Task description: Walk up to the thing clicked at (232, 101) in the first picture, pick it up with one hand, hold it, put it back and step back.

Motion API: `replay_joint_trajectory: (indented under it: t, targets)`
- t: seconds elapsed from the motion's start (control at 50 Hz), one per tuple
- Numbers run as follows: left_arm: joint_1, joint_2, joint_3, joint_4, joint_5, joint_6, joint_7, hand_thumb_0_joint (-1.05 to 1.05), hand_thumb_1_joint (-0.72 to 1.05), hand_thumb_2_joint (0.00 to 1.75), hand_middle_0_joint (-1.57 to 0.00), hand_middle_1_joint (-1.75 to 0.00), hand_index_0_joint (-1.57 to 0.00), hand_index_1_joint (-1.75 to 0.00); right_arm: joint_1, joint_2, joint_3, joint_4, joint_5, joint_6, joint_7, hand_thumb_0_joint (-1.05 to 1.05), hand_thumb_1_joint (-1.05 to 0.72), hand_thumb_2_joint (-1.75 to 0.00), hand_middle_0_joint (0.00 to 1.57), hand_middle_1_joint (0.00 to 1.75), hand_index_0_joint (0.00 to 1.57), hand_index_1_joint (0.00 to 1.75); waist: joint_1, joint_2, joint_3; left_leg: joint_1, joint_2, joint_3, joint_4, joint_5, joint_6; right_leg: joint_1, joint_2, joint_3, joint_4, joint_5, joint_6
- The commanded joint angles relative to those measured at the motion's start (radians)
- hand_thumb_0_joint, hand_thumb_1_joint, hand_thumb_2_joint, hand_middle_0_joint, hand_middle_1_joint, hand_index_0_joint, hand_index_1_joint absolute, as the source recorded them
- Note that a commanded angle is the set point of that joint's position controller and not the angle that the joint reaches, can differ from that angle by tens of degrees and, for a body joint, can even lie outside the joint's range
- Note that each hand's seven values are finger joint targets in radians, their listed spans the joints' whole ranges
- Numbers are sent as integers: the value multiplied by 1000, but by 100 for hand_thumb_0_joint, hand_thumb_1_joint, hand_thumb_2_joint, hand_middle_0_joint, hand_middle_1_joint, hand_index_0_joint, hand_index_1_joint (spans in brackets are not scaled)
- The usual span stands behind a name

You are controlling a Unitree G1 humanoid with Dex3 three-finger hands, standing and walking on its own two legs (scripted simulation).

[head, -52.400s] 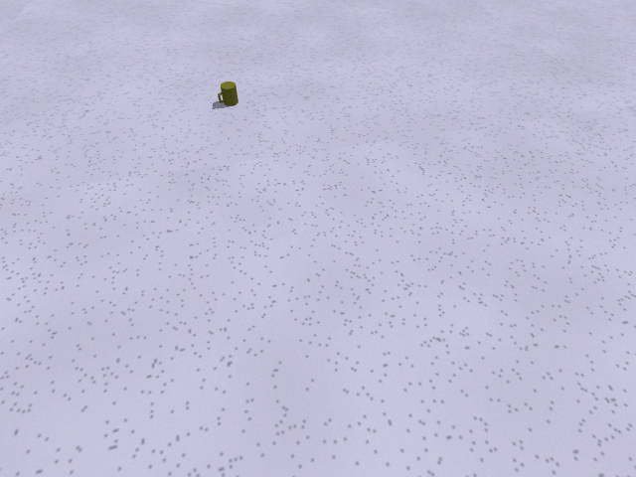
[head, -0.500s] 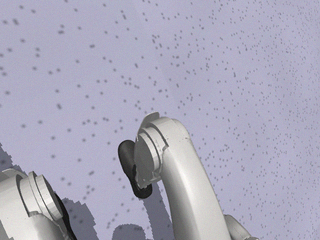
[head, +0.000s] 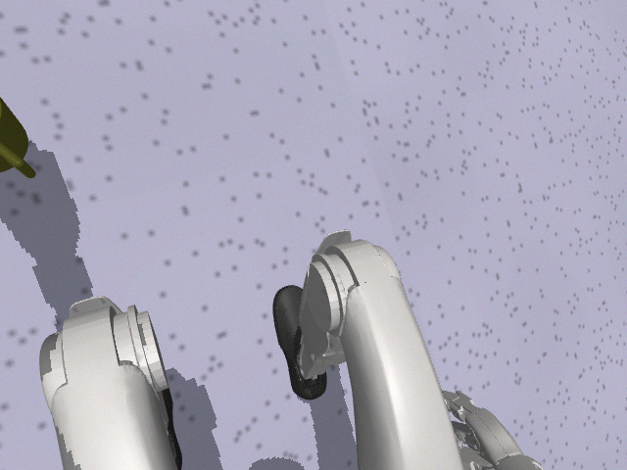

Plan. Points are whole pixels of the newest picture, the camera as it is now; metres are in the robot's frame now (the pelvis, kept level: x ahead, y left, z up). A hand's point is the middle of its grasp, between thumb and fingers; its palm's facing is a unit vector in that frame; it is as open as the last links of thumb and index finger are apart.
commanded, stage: settle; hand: left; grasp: from above
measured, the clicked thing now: out of the picture +0.51 +0.27 -0.26
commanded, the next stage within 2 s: lift in 0.24 s
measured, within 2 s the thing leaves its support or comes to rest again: neither
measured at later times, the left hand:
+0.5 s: hand out of the picture +0.51 +0.28 -0.15, palm faces -0.48 -0.09 -0.87, open 11.4 cm
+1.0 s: hand out of the picture +0.44 +0.29 -0.04, palm faces -0.49 -0.13 -0.86, open 11.3 cm
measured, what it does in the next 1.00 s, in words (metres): rises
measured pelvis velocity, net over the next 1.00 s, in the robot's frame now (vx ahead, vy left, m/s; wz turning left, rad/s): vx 0.00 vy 0.00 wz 0.10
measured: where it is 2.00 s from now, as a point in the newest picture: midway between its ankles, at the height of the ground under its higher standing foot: (234, 398)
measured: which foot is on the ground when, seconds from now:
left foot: down 0.00-1.00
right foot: down 0.00-1.00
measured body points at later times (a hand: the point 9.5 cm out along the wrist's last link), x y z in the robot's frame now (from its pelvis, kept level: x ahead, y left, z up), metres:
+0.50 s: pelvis -0.01 +0.00 +0.01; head +0.26 +0.08 +0.37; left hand +0.53 +0.28 -0.10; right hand +0.02 -0.28 -0.06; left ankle +0.06 +0.11 -0.31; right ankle +0.12 -0.14 -0.31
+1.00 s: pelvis +0.00 +0.00 +0.10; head +0.22 +0.07 +0.49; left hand +0.46 +0.29 +0.01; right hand +0.10 -0.28 +0.00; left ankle +0.06 +0.11 -0.31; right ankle +0.12 -0.14 -0.31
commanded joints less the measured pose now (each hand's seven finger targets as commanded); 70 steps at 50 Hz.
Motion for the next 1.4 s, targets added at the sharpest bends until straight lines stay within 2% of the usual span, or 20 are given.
replay_joint_trajectory:
  t: [0.0, 0.02, 0.12, 0.28, 0.32, 0.34, 0.36, 0.42, 0.46, 0.52, 0.54, 0.56, 0.62, 0.72, 0.8, 0.86, 0.96, 1.04, 1.26, 1.38]
  targets:
    - [-554, 274, 41, -265, -21, -1, 50, 0, 65, 129, -96, -115, -96, -114, 268, -285, -102, 28, 7, 32, -36, 0, -90, -90, 20, 30, 20, 30, -61, 555, -857, 668, 7, 91, -262, 398, -20, 437, 59, -92, -176, 286, -108]
    - [-547, 246, 24, -255, -24, -3, 42, 0, 65, 130, -97, -114, -97, -114, 260, -268, -97, 23, 4, 32, -36, 0, -91, -90, 20, 30, 20, 30, -60, 552, -872, 682, 10, 96, -268, 397, -20, 457, 63, -87, -175, 284, -105]
    - [-558, 263, 32, -214, -22, -8, 25, 0, 69, 125, -101, -110, -101, -110, 256, -269, -97, 23, 11, 45, -51, 0, -90, -90, 20, 30, 20, 30, -44, 555, -861, 660, 5, 107, -295, 379, -20, 457, 55, -81, -187, 270, -101]
    - [-569, 257, 23, -176, -21, -12, 5, 0, 71, 134, -104, -112, -103, -113, 263, -248, -86, 14, 17, 68, -60, 0, -90, -90, 20, 30, 20, 30, -38, 509, -879, 638, 7, 116, -308, 353, -8, 491, 59, -68, -201, 265, -93]
    - [-562, 257, 26, -148, -20, -10, -1, 0, 69, 124, -102, -115, -103, -114, 268, -257, -86, 17, 21, 70, -66, 0, -94, -91, 20, 30, 20, 30, -41, 510, -818, 621, 4, 113, -316, 328, -13, 442, 56, -74, -202, 230, -102]
    - [-580, 254, 20, -171, -23, -13, -6, 0, 61, 121, -94, -107, -95, -106, 263, -255, -86, 12, 20, 71, -68, 0, -89, -90, 20, 30, 20, 30, -38, 510, -849, 634, 5, 113, -317, 315, -12, 444, 59, -74, -203, 216, -104]
    - [-595, 301, 46, -221, -21, -16, -7, 0, 63, 121, -97, -113, -99, -112, 268, -260, -91, 6, 25, 74, -71, 0, -93, -91, 20, 30, 20, 30, -16, 542, -912, 667, 3, 116, -330, 328, -14, 464, 55, -70, -202, 225, -102]
    - [-541, 261, 40, -211, -47, -4, -22, 0, 61, 117, -90, -118, -93, -114, 271, -250, -101, 1, 30, 83, -74, 0, -92, -91, 20, 30, 20, 30, -6, 524, -904, 668, 1, 120, -350, 305, -15, 474, 54, -69, -214, 204, -104]
    - [-545, 298, 67, -245, -67, 5, -33, 0, 62, 121, -91, -118, -94, -115, 278, -252, -108, 3, 40, 88, -81, 0, -92, -91, 20, 30, 20, 30, 2, 524, -921, 664, -2, 128, -359, 305, -10, 495, 51, -57, -231, 213, -100]
    - [-504, 299, 70, -307, -81, 12, -55, 0, 62, 120, -90, -118, -93, -114, 276, -245, -123, -3, 48, 98, -87, 0, -92, -91, 20, 30, 20, 30, 27, 528, -979, 705, 0, 127, -384, 295, -11, 507, 50, -50, -243, 194, -104]
    - [-468, 293, 75, -305, -85, 15, -60, 0, 60, 121, -90, -116, -92, -113, 284, -253, -130, 2, 54, 101, -90, 0, -92, -91, 20, 30, 20, 30, 28, 515, -947, 689, -4, 128, -383, 298, -10, 505, 45, -47, -256, 198, -105]
    - [-479, 277, 67, -366, -91, 10, -68, 0, 59, 120, -90, -115, -92, -113, 281, -238, -131, -6, 55, 104, -90, 0, -92, -91, 20, 30, 20, 30, 33, 514, -999, 709, 1, 129, -393, 301, -8, 530, 47, -42, -258, 206, -102]
    - [-408, 297, 99, -447, -102, 11, -82, 0, 59, 120, -90, -113, -92, -110, 288, -249, -158, -6, 72, 111, -98, 0, -92, -91, 20, 30, 20, 30, 68, 530, -1013, 774, -5, 117, -431, 326, -13, 503, 36, -33, -278, 211, -108]
    - [-341, 257, 99, -587, -139, 14, -86, 0, 56, 118, -87, -111, -89, -108, 264, -224, -187, -11, 88, 119, -110, 0, -92, -91, 20, 30, 20, 30, 99, 524, -1072, 882, 1, 115, -491, 317, -9, 495, 32, -9, -327, 191, -106]
    - [-292, 176, 70, -612, -169, 33, -80, 0, 57, 118, -88, -108, -90, -106, 250, -198, -198, 8, 99, 120, -120, 0, -91, -90, 20, 30, 20, 30, 88, 492, -1013, 933, 6, 97, -561, 302, -7, 491, 28, -6, -378, 180, -97]
    - [-224, 169, 66, -616, -176, 37, -86, 0, 52, 119, -84, -109, -86, -108, 237, -193, -203, 15, 103, 116, -127, 0, -91, -91, 20, 30, 20, 30, 112, 485, -1013, 989, 7, 93, -604, 320, -8, 534, 28, -1, -408, 184, -93]
    - [-146, 87, 36, -630, -218, 49, -97, 0, 53, 117, -84, -109, -86, -107, 210, -175, -209, 27, 112, 108, -132, 0, -91, -90, 20, 30, 20, 30, 128, 426, -981, 1065, 14, 87, -678, 362, -5, 603, 28, 3, -475, 218, -82]
    - [-55, 48, 18, -673, -229, 55, -102, 0, 52, 116, -83, -111, -85, -109, 199, -152, -215, 22, 120, 102, -137, 0, -90, -90, 20, 30, 20, 30, 149, 373, -976, 1084, 10, 119, -729, 379, 4, 736, 33, 14, -552, 248, -76]
    - [194, 35, 45, -853, -268, 81, -89, 0, 46, 114, -77, -109, -80, -106, 126, -113, -237, -3, 145, 94, -172, 0, -89, -90, 20, 30, 20, 30, 226, 263, -937, 1289, 21, 120, -957, 346, 4, 1029, 40, 36, -776, 248, -63]
    - [279, -33, 7, -852, -275, 106, -65, 0, 48, 121, -81, -105, -82, -105, 107, -94, -233, 32, 155, 76, -203, 0, -89, -89, 20, 30, 20, 30, 230, 229, -801, 1410, 32, 109, -1110, 331, -5, 1150, 47, 46, -921, 242, -59]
